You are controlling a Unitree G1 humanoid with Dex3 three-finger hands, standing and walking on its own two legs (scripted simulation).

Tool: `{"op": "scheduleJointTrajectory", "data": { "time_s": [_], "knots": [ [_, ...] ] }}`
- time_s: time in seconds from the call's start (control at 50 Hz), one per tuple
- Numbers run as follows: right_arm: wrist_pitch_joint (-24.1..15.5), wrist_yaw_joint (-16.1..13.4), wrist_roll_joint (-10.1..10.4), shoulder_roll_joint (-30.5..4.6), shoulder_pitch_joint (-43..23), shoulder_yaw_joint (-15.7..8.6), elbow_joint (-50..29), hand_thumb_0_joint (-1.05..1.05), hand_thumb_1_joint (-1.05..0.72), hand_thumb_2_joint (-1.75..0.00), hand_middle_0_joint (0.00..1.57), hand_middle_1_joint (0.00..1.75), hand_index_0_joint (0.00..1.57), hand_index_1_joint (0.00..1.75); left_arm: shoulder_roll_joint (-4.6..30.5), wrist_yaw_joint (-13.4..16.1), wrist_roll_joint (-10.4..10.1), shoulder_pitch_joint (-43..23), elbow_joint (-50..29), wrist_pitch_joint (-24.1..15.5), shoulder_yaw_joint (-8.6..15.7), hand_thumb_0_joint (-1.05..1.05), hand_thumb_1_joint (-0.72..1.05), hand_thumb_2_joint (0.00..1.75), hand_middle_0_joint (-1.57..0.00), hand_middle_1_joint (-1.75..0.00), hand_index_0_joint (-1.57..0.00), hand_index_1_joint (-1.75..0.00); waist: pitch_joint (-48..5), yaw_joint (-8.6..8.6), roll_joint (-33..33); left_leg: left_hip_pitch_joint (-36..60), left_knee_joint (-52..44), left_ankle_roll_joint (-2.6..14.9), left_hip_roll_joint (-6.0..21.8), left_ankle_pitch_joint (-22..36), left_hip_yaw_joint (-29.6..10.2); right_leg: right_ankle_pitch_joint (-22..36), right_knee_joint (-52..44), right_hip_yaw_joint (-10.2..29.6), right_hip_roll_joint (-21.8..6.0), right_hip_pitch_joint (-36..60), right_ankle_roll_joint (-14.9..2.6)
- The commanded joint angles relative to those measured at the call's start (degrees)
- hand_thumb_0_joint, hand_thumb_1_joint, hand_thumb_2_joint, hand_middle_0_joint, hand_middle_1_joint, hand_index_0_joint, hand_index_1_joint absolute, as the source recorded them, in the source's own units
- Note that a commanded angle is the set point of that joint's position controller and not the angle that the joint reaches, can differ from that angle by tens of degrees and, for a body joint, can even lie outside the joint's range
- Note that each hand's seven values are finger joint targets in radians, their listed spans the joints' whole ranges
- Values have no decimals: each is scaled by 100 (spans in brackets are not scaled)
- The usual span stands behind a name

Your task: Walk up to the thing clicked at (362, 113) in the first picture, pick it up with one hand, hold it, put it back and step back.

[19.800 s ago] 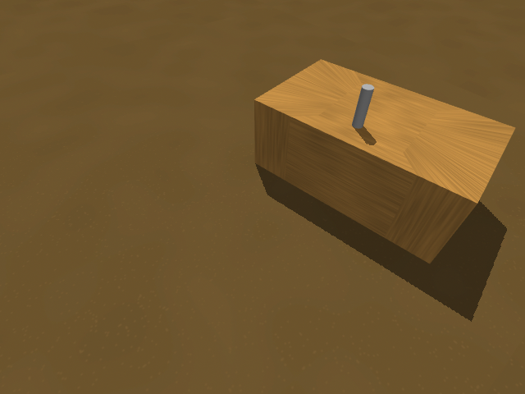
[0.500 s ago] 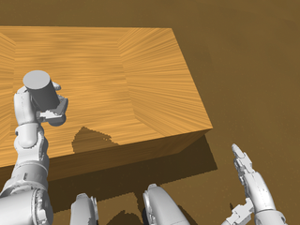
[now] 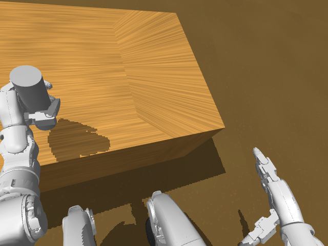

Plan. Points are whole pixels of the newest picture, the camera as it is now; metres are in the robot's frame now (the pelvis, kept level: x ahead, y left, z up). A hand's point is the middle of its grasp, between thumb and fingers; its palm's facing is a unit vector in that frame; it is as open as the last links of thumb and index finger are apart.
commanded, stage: lower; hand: left
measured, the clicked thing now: (37, 103) +0.50 +0.18 -0.04
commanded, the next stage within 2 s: loosen in 0.56 s
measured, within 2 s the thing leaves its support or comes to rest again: rests again in 0.52 s
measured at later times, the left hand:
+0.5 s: hand (50, 106) +0.51 +0.16 -0.08, palm faces +0.10 -0.99 -0.05, open 6.9 cm
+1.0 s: hand (51, 105) +0.51 +0.16 -0.08, palm faces +0.11 -0.99 -0.03, open 9.7 cm
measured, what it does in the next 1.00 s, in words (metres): stands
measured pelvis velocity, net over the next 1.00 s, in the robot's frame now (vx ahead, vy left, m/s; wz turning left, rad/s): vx -0.01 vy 0.00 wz -0.01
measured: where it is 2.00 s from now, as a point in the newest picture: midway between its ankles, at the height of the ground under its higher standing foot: outside the picture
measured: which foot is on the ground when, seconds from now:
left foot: down 0.00-1.00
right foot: down 0.00-1.00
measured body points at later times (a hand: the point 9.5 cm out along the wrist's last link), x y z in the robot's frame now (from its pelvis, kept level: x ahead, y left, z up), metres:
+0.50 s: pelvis -0.01 +0.00 -0.02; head +0.18 +0.07 +0.38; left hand +0.50 +0.21 -0.07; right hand +0.17 -0.26 +0.07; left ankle +0.06 +0.13 -0.56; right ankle +0.03 -0.16 -0.56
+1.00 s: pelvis -0.01 +0.00 -0.03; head +0.18 +0.08 +0.37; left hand +0.50 +0.21 -0.07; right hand +0.17 -0.26 +0.07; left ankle +0.06 +0.13 -0.56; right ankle +0.03 -0.16 -0.56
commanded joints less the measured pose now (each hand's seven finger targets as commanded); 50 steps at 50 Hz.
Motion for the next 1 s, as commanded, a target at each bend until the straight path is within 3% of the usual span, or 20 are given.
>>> {"op": "scheduleJointTrajectory", "data": {
  "time_s": [0.0, 0.04, 0.1, 0.14, 0.26, 0.32, 0.38, 0.42, 0.5, 0.54, 0.58, 0.6, 0.66, 0.7, 0.74, 0.8, 0.88, 0.9, 0.94, 0.98],
  "knots": [
    [-320, -123, 16, -1084, 133, -846, -1125, 0, 54, -6, 5, 5, 5, 5, 966, 43, 24, -2308, -1265, -484, 5, 0, 40, 128, -130, -141, -131, -141, -3245, -19, 2010, 3487, -976, 136, -174, 1671, 9, 1749, -792, -292, 251, 648, -456],
    [-312, -105, 9, -999, 252, -724, -1034, 0, 54, -6, 5, 5, 5, 5, 1041, 41, 64, -2321, -1215, -477, 36, 0, 41, 129, -130, -141, -131, -141, -3205, -20, 2037, 3314, -907, 162, -197, 1626, 53, 1781, -788, -252, 237, 686, -442],
    [-337, -114, 25, -1059, 233, -788, -1110, 0, 54, -6, 5, 5, 5, 5, 1138, 55, 53, -2279, -1092, -458, 107, 0, 39, 128, -129, -140, -130, -140, -3227, -70, 1903, 3091, -765, 216, -220, 1648, 85, 1908, -789, -178, 221, 788, -400],
    [-366, -106, 48, -1048, 193, -768, -1216, 0, 54, -6, 5, 5, 5, 5, 897, 5, 9, -2157, -813, -415, 14, 0, 40, 127, -127, -138, -128, -138, -3121, -129, 1712, 2990, -742, 230, -217, 1558, 61, 1832, -796, -185, 237, 697, -395],
    [-382, -85, 51, -1068, 280, -782, -1329, 0, 53, -6, 5, 5, 5, 5, 1423, 69, 99, -2437, -1190, -510, 240, 0, 40, 127, -129, -139, -130, -139, -3390, -84, 1907, 2951, -629, 217, -233, 1566, 74, 1858, -651, -170, 230, 733, -400],
    [-396, -86, 54, -1094, 251, -826, -1387, 0, 53, -6, 5, 5, 5, 5, 1097, 39, 68, -2230, -814, -450, 103, 0, 39, 125, -126, -136, -127, -137, -3209, -225, 1724, 2687, -584, 262, -242, 1390, 93, 1799, -717, -112, 225, 721, -360],
    [-382, -75, 58, -1133, 228, -817, -1410, 0, 54, -6, 5, 5, 5, 5, 1295, 40, 98, -2368, -1016, -476, 178, 0, 39, 125, -125, -136, -126, -136, -3383, -137, 1927, 2888, -573, 225, -234, 1558, 67, 1834, -609, -181, 228, 587, -406],
    [-378, -63, 65, -1112, 305, -839, -1457, 0, 54, -6, 5, 5, 5, 5, 1207, 46, 114, -2371, -939, -473, 101, 0, 41, 126, -126, -137, -127, -137, -3345, -234, 1960, 2868, -552, 224, -238, 1519, 65, 1834, -610, -168, 227, 608, -395],
    [-401, -33, 45, -1057, 234, -751, -1400, 0, 54, -6, 5, 5, 5, 5, 1229, 77, 143, -2448, -1083, -489, 114, 0, 39, 123, -125, -135, -126, -135, -3368, -171, 2115, 2983, -513, 192, -224, 1685, 39, 1869, -468, -247, 247, 402, -428],
    [-399, -48, 62, -1202, 200, -920, -1515, 0, 54, -6, 5, 5, 5, 5, 1255, 85, 178, -2458, -1024, -483, 84, 0, 39, 125, -125, -136, -125, -136, -3362, -243, 2154, 3026, -518, 182, -217, 1628, 30, 1819, -470, -252, 243, 373, -431],
    [-402, -33, 45, -1145, 314, -863, -1458, 0, 54, -6, 5, 5, 5, 5, 1144, 99, 193, -2390, -857, -454, 31, 0, 37, 123, -125, -134, -125, -135, -3266, -319, 2050, 2854, -424, 218, -225, 1590, 52, 1861, -508, -205, 239, 381, -400],
    [-401, -19, 34, -1053, 372, -760, -1348, 0, 54, -6, 5, 5, 5, 5, 1145, 119, 188, -2444, -925, -470, 41, 0, 35, 122, -124, -134, -125, -134, -3221, -283, 2063, 2804, -412, 211, -231, 1615, 59, 1899, -492, -214, 241, 385, -393],
    [-417, -10, 40, -1152, 238, -852, -1509, 0, 53, -5, 5, 5, 5, 5, 1188, 160, 230, -2472, -997, -470, 48, 0, 39, 118, -132, -135, -132, -135, -3346, -266, 2124, 2873, -418, 206, -235, 1622, 37, 1864, -418, -246, 234, 344, -415],
    [-408, -14, 47, -1200, 238, -929, -1493, 0, 53, -4, 5, 5, 5, 5, 1399, 167, 227, -2510, -1152, -485, 143, 0, 23, 102, -118, -119, -120, -119, -3464, -239, 2261, 2970, -375, 193, -226, 1689, 37, 1892, -382, -225, 236, 352, -420],
    [-396, 0, 55, -1137, 299, -887, -1537, 0, 53, -4, 5, 5, 5, 5, 1055, 159, 115, -2409, -1029, -464, 101, 0, 7, 86, -110, -105, -112, -103, -3414, -265, 2113, 2924, -403, 190, -223, 1718, 12, 1928, -361, -294, 254, 376, -422],
    [-372, 8, 60, -1140, 348, -891, -1467, 0, 52, -4, 5, 5, 5, 5, 1045, 160, 92, -2395, -937, -447, 134, 0, -8, 62, -97, -89, -99, -86, -3310, -262, 2173, 2929, -454, 169, -216, 1701, -3, 1835, -346, -329, 259, 250, -443],
    [-383, -2, 65, -1149, 268, -930, -1501, 0, 53, -5, 5, 5, 5, 5, 1004, 147, 183, -2342, -916, -414, 44, 0, -31, 42, -68, -62, -69, -61, -3185, -325, 2095, 2780, -416, 196, -223, 1466, 35, 1735, -394, -283, 248, 212, -424],
    [-382, -9, 65, -1158, 327, -920, -1494, 0, 53, -5, 5, 5, 5, 5, 1168, 168, 170, -2394, -1025, -418, 153, 0, -35, 39, -65, -59, -66, -58, -3173, -269, 2071, 2705, -406, 206, -231, 1360, 57, 1672, -428, -255, 246, 255, -414],
    [-379, -5, 77, -1122, 249, -873, -1511, 0, 53, -5, 5, 5, 5, 5, 973, 155, 154, -2360, -855, -370, 50, 0, -40, 35, -58, -53, -60, -52, -3096, -311, 2021, 2730, -477, 197, -224, 1411, 21, 1691, -421, -317, 249, 219, -427],
    [-391, -12, 76, -1150, 238, -884, -1560, 0, 53, -5, 5, 5, 5, 5, 1113, 164, 168, -2405, -925, -379, 120, 0, -42, 33, -55, -50, -55, -49, -3183, -277, 2026, 2710, -447, 205, -228, 1334, 29, 1638, -409, -297, 246, 212, -424]
  ]
}}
